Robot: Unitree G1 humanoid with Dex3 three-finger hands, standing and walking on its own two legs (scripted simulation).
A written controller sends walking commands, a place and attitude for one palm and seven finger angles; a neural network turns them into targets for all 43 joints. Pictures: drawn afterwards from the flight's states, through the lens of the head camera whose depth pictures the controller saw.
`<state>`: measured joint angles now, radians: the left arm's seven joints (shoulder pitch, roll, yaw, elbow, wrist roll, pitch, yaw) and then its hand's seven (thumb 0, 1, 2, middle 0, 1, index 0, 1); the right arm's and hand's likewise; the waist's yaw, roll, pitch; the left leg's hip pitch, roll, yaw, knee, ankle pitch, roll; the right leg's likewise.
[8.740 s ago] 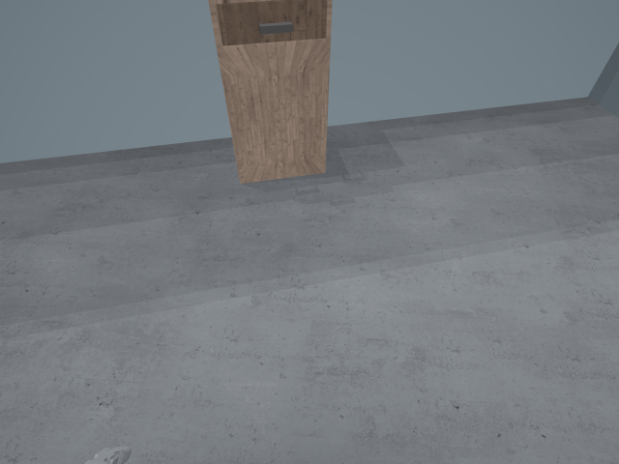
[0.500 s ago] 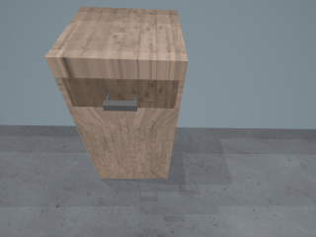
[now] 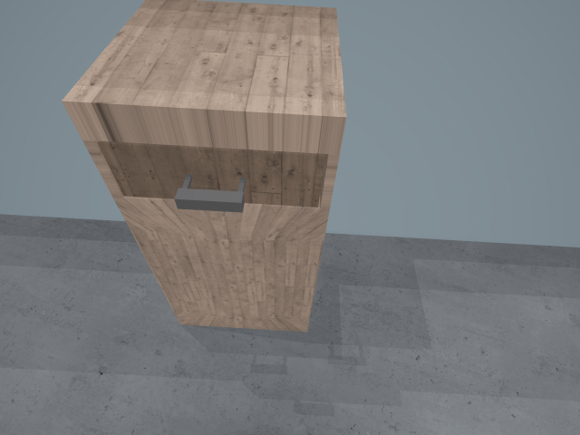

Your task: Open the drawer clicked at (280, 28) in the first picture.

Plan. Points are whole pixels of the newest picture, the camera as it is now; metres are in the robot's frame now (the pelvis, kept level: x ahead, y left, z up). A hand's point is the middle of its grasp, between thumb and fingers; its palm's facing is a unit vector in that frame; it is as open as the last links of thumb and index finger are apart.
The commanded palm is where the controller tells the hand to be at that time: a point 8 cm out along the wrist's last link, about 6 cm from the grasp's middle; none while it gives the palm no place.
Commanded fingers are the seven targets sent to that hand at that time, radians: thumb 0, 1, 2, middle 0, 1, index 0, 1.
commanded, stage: come to a stop and stand still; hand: left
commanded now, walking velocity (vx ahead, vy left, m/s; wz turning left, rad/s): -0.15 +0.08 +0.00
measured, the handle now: (212, 190) +0.51 +0.19 -0.01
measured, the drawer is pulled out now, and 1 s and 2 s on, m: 0.00 0.00 0.00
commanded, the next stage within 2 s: look again from close up in 1.44 s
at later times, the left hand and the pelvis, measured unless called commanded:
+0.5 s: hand out of the picture +0.03 +0.16 -0.17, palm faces +0.04 -0.97 -0.22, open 7.3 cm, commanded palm none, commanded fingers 0.00 0.90 0.90 -0.20 -0.30 -0.20 -0.30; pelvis -0.01 -0.02 +0.00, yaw -1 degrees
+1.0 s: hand out of the picture +0.00 +0.18 -0.17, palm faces +0.01 -0.98 -0.18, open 7.3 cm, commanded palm none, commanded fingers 0.00 0.90 0.90 -0.20 -0.30 -0.20 -0.30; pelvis -0.02 +0.02 +0.00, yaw -1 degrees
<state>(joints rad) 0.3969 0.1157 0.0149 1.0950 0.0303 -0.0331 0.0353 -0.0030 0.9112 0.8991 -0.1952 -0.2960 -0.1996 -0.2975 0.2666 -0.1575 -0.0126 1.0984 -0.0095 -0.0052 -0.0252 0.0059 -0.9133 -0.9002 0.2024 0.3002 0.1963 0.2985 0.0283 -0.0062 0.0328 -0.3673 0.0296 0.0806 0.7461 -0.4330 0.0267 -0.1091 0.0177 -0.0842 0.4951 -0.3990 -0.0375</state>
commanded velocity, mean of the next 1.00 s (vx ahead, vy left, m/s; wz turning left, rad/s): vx -0.03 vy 0.00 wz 0.00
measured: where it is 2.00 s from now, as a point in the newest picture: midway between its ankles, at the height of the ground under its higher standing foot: outside the picture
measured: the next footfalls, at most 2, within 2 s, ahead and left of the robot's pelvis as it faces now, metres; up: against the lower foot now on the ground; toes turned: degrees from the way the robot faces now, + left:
none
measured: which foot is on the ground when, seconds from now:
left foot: down 0.00-1.00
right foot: down 0.00-1.00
